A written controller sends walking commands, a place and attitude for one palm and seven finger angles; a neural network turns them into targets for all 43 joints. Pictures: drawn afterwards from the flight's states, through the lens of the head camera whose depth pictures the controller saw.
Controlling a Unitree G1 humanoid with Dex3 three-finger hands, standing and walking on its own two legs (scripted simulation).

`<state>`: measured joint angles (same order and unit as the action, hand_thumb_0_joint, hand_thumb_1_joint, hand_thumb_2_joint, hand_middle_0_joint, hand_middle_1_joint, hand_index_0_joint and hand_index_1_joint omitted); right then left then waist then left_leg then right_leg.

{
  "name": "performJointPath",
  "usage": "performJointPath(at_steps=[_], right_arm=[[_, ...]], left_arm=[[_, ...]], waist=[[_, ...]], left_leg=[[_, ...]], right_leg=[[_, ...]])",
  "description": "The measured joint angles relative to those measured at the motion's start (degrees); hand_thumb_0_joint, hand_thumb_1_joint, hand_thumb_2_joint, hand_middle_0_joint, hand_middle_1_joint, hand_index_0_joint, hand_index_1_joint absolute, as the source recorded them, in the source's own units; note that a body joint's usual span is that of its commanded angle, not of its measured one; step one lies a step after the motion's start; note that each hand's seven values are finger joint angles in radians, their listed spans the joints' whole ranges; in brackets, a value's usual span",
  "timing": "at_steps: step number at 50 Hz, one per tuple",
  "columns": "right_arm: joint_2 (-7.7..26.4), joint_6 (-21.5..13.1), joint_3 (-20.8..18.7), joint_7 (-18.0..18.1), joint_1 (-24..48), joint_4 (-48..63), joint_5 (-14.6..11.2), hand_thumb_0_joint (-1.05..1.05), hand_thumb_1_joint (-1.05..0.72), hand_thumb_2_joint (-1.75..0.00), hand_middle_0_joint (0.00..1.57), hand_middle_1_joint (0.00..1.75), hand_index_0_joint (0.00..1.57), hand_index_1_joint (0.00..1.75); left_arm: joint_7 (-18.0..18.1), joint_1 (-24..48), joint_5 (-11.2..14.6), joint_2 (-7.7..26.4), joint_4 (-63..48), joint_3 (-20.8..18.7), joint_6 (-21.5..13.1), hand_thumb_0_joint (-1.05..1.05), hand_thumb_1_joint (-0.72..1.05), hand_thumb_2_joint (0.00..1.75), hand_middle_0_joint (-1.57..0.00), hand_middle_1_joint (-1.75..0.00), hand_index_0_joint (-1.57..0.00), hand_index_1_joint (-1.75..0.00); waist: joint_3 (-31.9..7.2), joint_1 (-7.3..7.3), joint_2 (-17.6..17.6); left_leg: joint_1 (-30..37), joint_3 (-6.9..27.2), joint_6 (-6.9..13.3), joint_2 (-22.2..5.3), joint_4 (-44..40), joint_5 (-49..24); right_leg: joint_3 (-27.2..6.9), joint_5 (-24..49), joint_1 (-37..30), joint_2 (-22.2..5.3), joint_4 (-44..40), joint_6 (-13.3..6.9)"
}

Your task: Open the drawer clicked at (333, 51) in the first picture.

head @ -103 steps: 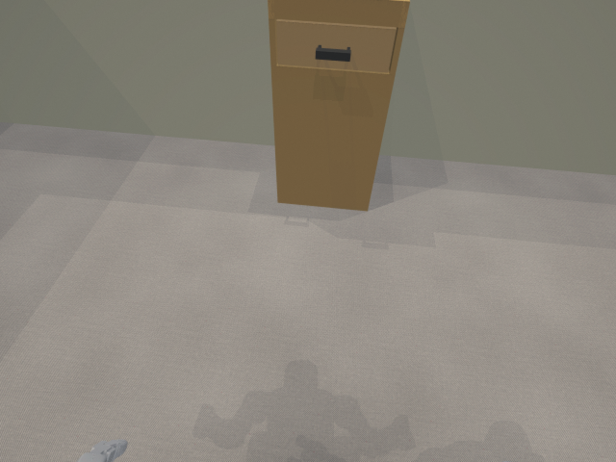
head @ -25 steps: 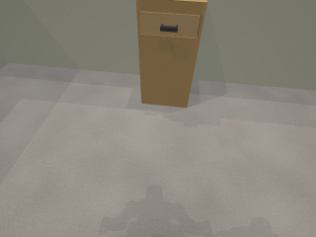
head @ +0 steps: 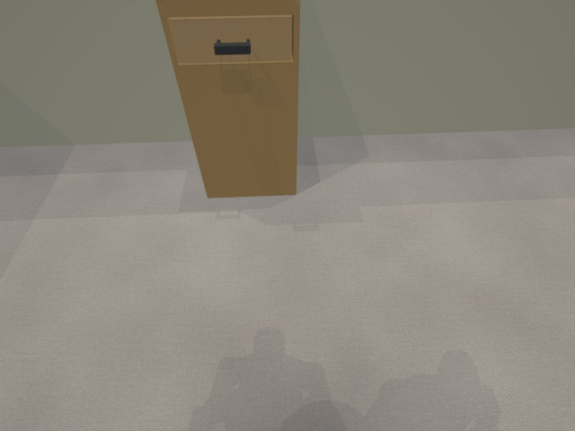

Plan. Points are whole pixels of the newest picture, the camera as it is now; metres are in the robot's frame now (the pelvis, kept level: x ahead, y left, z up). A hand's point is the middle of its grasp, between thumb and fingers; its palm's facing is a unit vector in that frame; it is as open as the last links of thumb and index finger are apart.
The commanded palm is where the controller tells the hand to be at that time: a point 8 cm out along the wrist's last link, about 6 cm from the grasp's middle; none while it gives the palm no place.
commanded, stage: walk to a spot facing it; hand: left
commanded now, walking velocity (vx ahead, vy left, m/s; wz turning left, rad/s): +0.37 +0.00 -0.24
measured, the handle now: (233, 45) +1.19 +0.26 -0.02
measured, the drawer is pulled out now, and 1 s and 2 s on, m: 0.00 0.00 0.00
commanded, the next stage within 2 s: turn to face it in 0.80 s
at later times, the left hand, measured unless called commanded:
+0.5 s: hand (163, 409) +0.18 +0.23 -0.18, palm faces -0.06 -0.99 -0.13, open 7.4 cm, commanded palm none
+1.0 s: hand (257, 229) +0.55 +0.12 -0.16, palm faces -0.42 -0.88 -0.22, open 7.4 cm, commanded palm none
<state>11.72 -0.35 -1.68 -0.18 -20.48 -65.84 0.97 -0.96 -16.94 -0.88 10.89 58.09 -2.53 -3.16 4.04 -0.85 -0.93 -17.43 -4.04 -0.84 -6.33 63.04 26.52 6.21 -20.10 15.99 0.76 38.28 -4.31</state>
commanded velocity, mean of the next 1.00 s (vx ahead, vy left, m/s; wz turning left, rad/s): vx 0.20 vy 0.00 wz -0.29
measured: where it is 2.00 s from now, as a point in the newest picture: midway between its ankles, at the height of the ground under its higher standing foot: (302, 378)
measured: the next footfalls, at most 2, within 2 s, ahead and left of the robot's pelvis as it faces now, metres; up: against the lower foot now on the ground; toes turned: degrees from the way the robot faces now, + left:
left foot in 0.40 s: +0.34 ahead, +0.14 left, +0.00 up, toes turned +3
right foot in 0.96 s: +0.45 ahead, -0.13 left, +0.00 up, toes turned -31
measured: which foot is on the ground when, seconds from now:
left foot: up 0.00-0.38, down 0.40-0.96, up 0.98-1.00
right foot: down 0.00-0.40, up 0.42-0.94, down 0.96-1.00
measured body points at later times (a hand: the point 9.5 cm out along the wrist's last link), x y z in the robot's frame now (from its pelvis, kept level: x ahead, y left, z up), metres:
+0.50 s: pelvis +0.22 +0.06 +0.00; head +0.24 +0.09 +0.45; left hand +0.18 +0.28 -0.17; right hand +0.30 -0.17 -0.13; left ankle +0.30 +0.13 -0.72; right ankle +0.07 -0.05 -0.63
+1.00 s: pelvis +0.37 +0.00 -0.01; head +0.40 -0.03 +0.44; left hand +0.58 +0.16 -0.14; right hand +0.22 -0.17 -0.17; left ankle +0.30 +0.14 -0.70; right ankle +0.41 -0.10 -0.72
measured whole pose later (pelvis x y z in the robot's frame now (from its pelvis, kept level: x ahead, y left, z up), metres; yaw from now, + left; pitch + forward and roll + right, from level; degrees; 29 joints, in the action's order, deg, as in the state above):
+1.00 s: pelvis +0.37 +0.00 -0.01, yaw -23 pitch -1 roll +1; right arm 7.8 -1.0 -2.4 0.8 -22.5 -62.4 0.7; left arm -0.8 -5.7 -1.8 10.2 53.9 -3.5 -0.5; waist 6.2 3.1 -0.6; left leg -8.2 -18.9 -2.0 -10.1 47.8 30.1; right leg 8.7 -12.8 24.7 -1.8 38.8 -3.9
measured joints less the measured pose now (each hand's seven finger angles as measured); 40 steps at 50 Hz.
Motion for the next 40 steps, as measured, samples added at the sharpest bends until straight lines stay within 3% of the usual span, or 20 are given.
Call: performJointPath(at_steps=[3, 10, 15, 19, 20, 22, 24, 26, 33, 40], right_arm=[[-0.1, -0.1, -0.6, -0.1, 2.8, 1.3, 0.4, 0.01, -0.91, -0.89, 0.20, 0.30, 0.20, 0.30], [-1.1, -0.9, -1.4, -1.0, 9.3, 6.9, 0.4, 0.01, -0.91, -0.89, 0.20, 0.30, 0.20, 0.30], [-2.2, -1.1, -1.0, -1.6, 12.4, 8.1, 0.2, 0.01, -0.91, -0.90, 0.19, 0.30, 0.20, 0.30], [-3.1, -2.1, -0.5, -1.5, 14.0, 8.8, 0.3, 0.01, -0.91, -0.90, 0.20, 0.30, 0.20, 0.30], [-3.3, -2.8, -0.4, -1.3, 14.3, 9.1, 0.5, 0.01, -0.91, -0.89, 0.20, 0.30, 0.20, 0.30], [-4.1, -4.1, -0.1, -0.7, 14.6, 9.5, 0.8, 0.01, -0.91, -0.89, 0.20, 0.30, 0.20, 0.30], [-4.6, -4.3, 0.1, -0.3, 13.5, 9.5, 0.6, 0.00, -0.91, -0.89, 0.20, 0.30, 0.20, 0.30], [-5.0, -4.5, 0.1, 0.3, 11.5, 8.9, 0.5, 0.00, -0.91, -0.89, 0.20, 0.30, 0.20, 0.30], [-2.4, -4.8, -1.5, 1.9, 4.6, 6.1, 0.0, -0.02, -0.95, -0.89, 0.20, 0.30, 0.20, 0.30], [-2.8, -3.4, -0.8, 1.7, -0.3, 3.9, 0.0, 0.00, -0.92, -0.89, 0.20, 0.30, 0.20, 0.30]], left_arm=[[0.8, -1.9, -0.2, -0.8, 0.9, 0.3, -0.1, 0.01, 0.91, 0.90, -0.20, -0.30, -0.20, -0.30], [1.0, -5.6, -0.4, -3.2, 4.2, 1.2, -0.4, 0.01, 0.91, 0.90, -0.20, -0.30, -0.20, -0.30], [1.5, -7.1, -0.5, -3.7, 5.0, 1.2, -0.9, 0.01, 0.91, 0.90, -0.20, -0.30, -0.20, -0.30], [1.8, -8.7, -0.6, -3.3, 5.7, 0.7, -0.7, 0.01, 0.91, 0.90, -0.20, -0.30, -0.20, -0.30], [1.8, -9.2, -0.4, -3.2, 6.1, 0.5, -0.5, 0.01, 0.91, 0.90, -0.20, -0.30, -0.20, -0.30], [1.5, -8.4, 0.0, -2.6, 6.9, 0.1, 0.5, 0.01, 0.91, 0.90, -0.20, -0.30, -0.20, -0.30], [1.2, -7.2, 0.0, -2.0, 7.1, -0.3, 1.4, 0.01, 0.91, 0.90, -0.20, -0.30, -0.20, -0.30], [0.8, -5.3, -0.4, -1.1, 6.4, -0.9, 2.1, 0.01, 0.91, 0.90, -0.20, -0.30, -0.20, -0.30], [-0.1, 1.2, -1.2, 1.0, 0.5, -3.0, 4.0, 0.01, 0.91, 0.90, -0.20, -0.30, -0.20, -0.30], [-0.8, 6.7, -1.0, 0.9, -2.3, -3.0, 5.5, 0.01, 0.91, 0.90, -0.20, -0.30, -0.19, -0.30]], waist=[[-1.1, -0.26, 0.7], [-2.9, 0.65, 0.4], [-2.4, -1.07, 0.4], [-1.7, -2.46, 1.6], [-1.5, -2.24, 2.0], [-0.4, -2.00, 3.4], [-0.3, -1.64, 3.8], [-0.4, -1.13, 3.9], [-1.8, -0.67, 4.0], [-0.8, 1.00, 3.1]], left_leg=[[-7.6, -0.3, -0.3, -0.2, 4.6, -5.4], [-17.2, 0.0, -1.9, -1.9, -4.9, -16.2], [-16.1, -0.8, -1.3, -1.4, -16.4, -17.7], [-10.1, -2.3, 0.6, 0.9, -26.2, -16.4], [-8.5, -2.8, 2.1, 1.5, -27.5, -17.9], [-7.6, -4.7, 4.0, 1.8, -23.9, -14.7], [-4.5, -6.7, 4.4, 1.7, -24.5, -11.8], [-0.7, -8.0, 3.9, 1.9, -27.9, -11.9], [8.7, -12.7, 4.3, 3.0, -37.7, -12.0], [14.4, -16.3, 2.8, 2.3, -39.8, -8.8]], right_leg=[[-1.4, 1.4, -4.4, 0.9, -6.1, 0.2], [-4.1, 3.1, -12.5, 2.2, -16.9, 0.6], [-4.8, 0.4, -17.5, 2.4, -19.5, 2.0], [-6.0, -5.1, -19.7, 1.3, -15.7, 3.7], [-6.5, -7.5, -18.4, 0.8, -10.8, 3.8], [-7.5, -9.1, -11.3, -0.1, 8.2, 2.8], [-7.2, -6.9, -3.5, -0.5, 24.7, 2.2], [-5.5, -2.4, 3.2, -1.9, 32.4, 2.4], [-4.0, 8.6, 18.7, -6.0, 31.9, 4.9], [-1.8, 12.6, 19.9, -7.0, 18.6, 6.6]])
